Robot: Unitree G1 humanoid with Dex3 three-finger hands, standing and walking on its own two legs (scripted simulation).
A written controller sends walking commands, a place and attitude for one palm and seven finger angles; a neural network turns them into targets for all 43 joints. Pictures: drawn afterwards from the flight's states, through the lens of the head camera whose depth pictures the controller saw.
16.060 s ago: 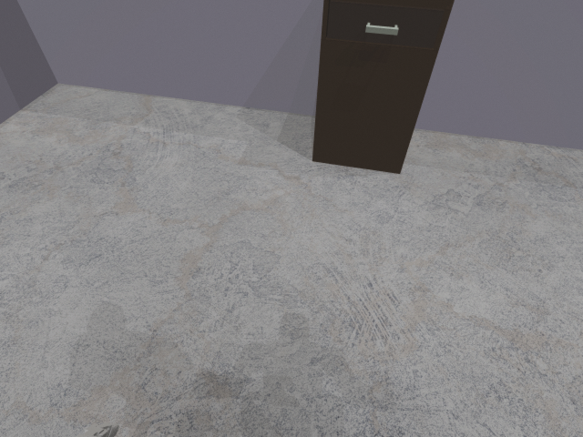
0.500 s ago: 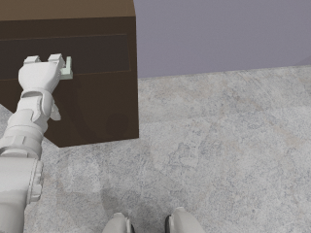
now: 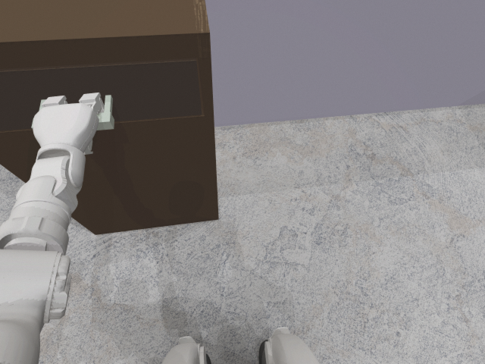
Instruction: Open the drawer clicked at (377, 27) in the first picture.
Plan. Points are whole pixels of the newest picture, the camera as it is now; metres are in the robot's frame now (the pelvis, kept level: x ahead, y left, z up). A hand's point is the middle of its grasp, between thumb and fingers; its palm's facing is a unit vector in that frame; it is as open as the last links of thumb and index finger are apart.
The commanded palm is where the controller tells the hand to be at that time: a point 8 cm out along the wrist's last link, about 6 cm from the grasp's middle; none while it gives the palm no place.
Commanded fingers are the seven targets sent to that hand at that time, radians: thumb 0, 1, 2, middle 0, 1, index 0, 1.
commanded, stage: close the thumb around the handle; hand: left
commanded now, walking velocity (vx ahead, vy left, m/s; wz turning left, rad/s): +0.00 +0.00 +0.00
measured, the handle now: (75, 113) +0.54 +0.26 +0.02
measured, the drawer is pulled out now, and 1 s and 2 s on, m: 0.00 0.03 0.13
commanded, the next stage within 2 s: pull the drawer open in 0.08 s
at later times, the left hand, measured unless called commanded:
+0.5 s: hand (83, 149) +0.48 +0.25 +0.00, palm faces -0.08 -0.04 -1.00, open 5.6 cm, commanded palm +0.45 +0.24 +0.05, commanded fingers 0.00 0.90 0.90 -0.40 -1.35 -0.40 -1.35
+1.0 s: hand (81, 159) +0.46 +0.25 +0.00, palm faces -0.08 -0.03 -1.00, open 5.6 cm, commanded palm +0.44 +0.25 +0.05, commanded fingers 0.00 0.90 0.90 -0.40 -1.35 -0.40 -1.35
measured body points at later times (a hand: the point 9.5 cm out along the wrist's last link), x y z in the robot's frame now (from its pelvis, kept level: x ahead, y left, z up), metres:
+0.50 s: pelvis +0.01 +0.00 +0.00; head +0.13 +0.01 +0.44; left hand +0.48 +0.25 +0.05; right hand -0.01 -0.27 -0.12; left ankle -0.02 +0.09 -0.68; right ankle +0.00 -0.13 -0.68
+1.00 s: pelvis +0.01 +0.00 +0.01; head +0.12 +0.00 +0.44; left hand +0.46 +0.25 +0.06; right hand +0.06 -0.28 -0.12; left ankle -0.02 +0.09 -0.68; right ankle +0.00 -0.13 -0.68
